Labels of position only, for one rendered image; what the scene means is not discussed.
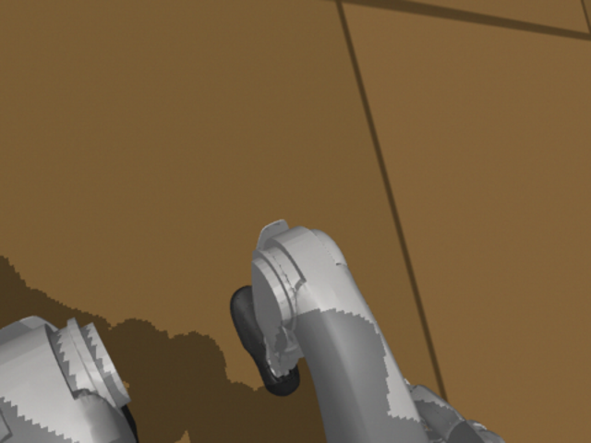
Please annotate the right robot foot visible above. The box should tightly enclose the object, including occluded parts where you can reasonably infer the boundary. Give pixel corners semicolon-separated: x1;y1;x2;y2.
230;286;300;397

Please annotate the left robot foot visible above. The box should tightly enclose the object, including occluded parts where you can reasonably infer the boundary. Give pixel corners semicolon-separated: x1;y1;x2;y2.
121;405;139;443

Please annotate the right robot arm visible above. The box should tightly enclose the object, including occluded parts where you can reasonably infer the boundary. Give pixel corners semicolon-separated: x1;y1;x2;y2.
447;420;506;443

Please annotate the right robot hand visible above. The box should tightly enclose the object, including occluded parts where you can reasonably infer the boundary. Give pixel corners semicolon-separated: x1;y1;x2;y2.
404;378;466;443

